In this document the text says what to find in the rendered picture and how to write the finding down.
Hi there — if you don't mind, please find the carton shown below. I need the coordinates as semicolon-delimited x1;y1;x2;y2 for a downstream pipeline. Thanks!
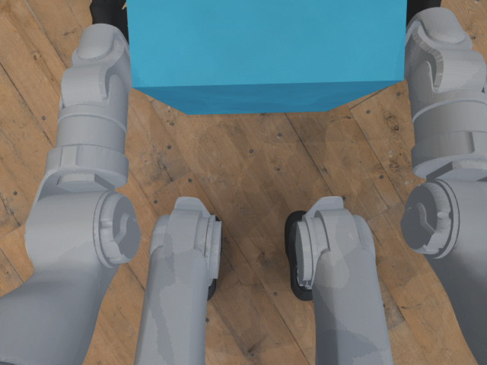
126;0;407;115

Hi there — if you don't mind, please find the left robot upper arm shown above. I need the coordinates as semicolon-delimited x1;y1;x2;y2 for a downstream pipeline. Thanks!
0;190;141;365

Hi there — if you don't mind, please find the left robot shin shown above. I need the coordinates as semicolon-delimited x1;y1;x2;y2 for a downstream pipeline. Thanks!
148;197;213;286

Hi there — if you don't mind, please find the left robot hand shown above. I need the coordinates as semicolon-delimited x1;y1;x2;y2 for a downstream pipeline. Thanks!
89;0;129;44

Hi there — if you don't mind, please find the robot left forearm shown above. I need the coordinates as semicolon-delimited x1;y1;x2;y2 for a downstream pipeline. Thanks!
24;24;132;259

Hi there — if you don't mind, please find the right robot upper arm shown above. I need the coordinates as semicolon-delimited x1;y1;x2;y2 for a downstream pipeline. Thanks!
400;179;487;365

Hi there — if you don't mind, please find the right robot hand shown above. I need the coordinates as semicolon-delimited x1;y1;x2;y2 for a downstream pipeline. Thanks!
406;0;441;27

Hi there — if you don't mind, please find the robot right forearm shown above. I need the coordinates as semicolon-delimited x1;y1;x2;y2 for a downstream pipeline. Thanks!
404;7;487;182

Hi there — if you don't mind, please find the robot shin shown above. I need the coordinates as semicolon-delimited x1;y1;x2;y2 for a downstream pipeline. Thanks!
297;196;376;290
148;197;213;286

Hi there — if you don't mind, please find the right robot shin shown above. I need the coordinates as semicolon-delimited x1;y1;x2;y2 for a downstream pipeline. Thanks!
297;196;376;290

